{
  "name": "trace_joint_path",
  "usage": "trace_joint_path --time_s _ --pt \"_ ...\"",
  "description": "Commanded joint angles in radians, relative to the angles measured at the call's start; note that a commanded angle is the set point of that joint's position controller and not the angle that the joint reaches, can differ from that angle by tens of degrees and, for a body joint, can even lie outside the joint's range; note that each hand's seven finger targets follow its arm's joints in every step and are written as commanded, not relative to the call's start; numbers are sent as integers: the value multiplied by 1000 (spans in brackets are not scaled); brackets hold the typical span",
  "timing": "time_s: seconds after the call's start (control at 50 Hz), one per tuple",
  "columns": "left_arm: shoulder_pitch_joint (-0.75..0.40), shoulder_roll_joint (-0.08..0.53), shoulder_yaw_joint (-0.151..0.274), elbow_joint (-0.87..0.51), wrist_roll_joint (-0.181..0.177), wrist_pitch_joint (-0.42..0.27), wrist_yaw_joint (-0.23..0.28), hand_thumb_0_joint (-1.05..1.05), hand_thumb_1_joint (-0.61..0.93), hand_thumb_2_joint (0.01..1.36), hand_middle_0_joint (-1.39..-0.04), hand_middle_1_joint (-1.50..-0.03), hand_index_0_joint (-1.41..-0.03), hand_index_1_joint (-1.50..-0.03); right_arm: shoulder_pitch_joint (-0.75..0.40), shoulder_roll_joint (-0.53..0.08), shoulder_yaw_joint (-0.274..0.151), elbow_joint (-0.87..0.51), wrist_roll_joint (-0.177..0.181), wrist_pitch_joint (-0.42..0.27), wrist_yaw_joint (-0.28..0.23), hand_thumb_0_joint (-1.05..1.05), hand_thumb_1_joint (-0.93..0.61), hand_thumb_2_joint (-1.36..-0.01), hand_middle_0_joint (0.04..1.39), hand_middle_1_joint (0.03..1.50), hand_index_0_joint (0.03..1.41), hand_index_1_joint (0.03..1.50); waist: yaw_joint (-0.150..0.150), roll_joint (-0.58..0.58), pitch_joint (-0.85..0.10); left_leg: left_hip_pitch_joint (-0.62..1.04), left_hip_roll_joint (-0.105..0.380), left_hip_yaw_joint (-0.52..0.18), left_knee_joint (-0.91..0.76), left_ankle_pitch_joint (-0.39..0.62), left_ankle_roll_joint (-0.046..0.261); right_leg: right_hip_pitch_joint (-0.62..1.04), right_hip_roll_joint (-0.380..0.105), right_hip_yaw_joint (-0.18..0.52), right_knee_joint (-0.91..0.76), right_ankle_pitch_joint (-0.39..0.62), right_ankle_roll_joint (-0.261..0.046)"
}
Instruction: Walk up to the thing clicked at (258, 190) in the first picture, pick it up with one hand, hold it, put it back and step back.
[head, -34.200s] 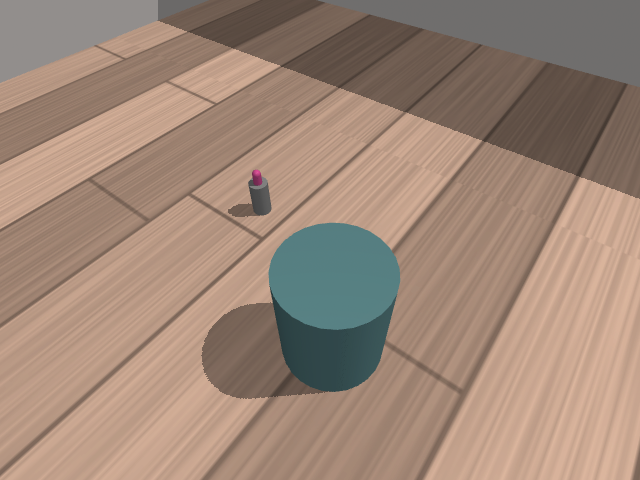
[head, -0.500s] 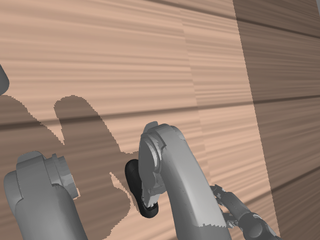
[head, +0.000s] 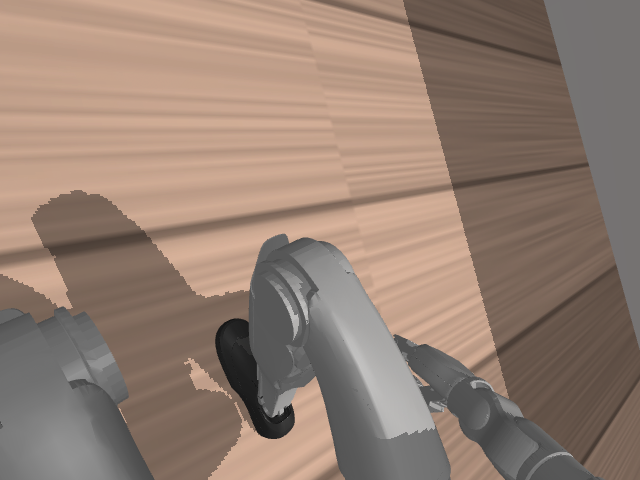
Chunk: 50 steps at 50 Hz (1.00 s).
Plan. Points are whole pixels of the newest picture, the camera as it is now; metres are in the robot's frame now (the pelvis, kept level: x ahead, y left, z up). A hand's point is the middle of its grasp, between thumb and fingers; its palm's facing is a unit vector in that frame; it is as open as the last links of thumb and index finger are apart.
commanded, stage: close in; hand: left
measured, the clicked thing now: out of the picture +0.51 +0.31 -0.19
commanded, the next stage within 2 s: rest palm in 0.38 s
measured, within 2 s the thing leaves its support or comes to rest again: leaves its support in 1.92 s
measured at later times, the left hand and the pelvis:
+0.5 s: hand out of the picture +0.47 +0.31 -0.17, palm faces +0.33 -0.94 -0.01, open 17.5 cm; pelvis +0.00 +0.00 +0.00, yaw -1 degrees
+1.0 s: hand out of the picture +0.48 +0.31 -0.16, palm faces +0.35 -0.94 -0.01, open 15.5 cm; pelvis +0.00 +0.00 +0.01, yaw -1 degrees
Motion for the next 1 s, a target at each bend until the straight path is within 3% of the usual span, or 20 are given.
trace_joint_path --time_s 0.0,0.06,0.12,0.22,0.48,0.66,0.72,0.9,0.98 --pt "-215 208 -32 -128 -7 -85 34 0 -611 107 -65 -141 -95 -116 74 -351 -112 13 -9 24 -8 0 -907 -898 200 300 200 300 -112 622 -560 447 68 62 -296 201 -14 282 19 -81 -169 235 -68" --pt "-238 194 -49 -119 2 -95 63 0 -611 104 -67 -151 -102 -122 68 -356 -112 12 -14 31 0 0 -908 -897 200 300 200 300 -118 625 -550 445 65 53 -303 170 -17 265 20 -89 -165 213 -70" --pt "-244 138 -77 -113 1 -105 91 0 -611 96 -66 -143 -98 -118 62 -346 -105 4 -19 32 10 0 -912 -899 200 300 200 300 -126 604 -550 440 61 49 -295 184 -15 280 23 -91 -168 231 -65" --pt "-257 99 -133 -120 15 -122 108 0 -611 70 -73 -134 -104 -108 56 -338 -103 19 -25 34 17 0 -918 -900 200 300 200 300 -130 616 -549 460 58 47 -286 218 -17 279 26 -87 -171 263 -64" --pt "-291 70 -184 -95 37 -146 167 0 -602 93 -83 -94 -86 -93 51 -334 -97 33 -31 35 32 0 -906 -902 200 300 200 300 -145 614 -531 443 48 40 -295 167 -15 277 31 -97 -188 232 -67" --pt "-284 66 -188 -80 36 -154 179 0 -611 92 -67 -76 -65 -81 42 -328 -95 37 -32 36 32 0 -902 -903 200 300 200 300 -145 604 -556 468 49 36 -301 200 -15 297 34 -95 -201 258 -68" --pt "-292 78 -190 -76 42 -156 180 0 -456 189 -235 -220 -236 -219 40 -332 -94 41 -32 39 32 0 -895 -898 200 300 200 300 -150 623 -542 458 48 39 -309 176 -15 294 33 -95 -204 240 -70" --pt "-307 98 -184 -70 50 -160 194 0 -269 288 -321 -300 -321 -297 26 -325 -95 45 -31 42 27 0 -885 -895 200 300 199 300 -146 618 -538 441 50 45 -309 158 -10 287 33 -87 -216 229 -72" --pt "-314 103 -180 -71 52 -160 199 0 -212 320 -359 -339 -362 -334 29 -325 -94 46 -32 46 26 0 -881 -894 200 300 199 300 -150 638 -552 473 55 37 -320 198 -15 287 31 -90 -208 249 -74"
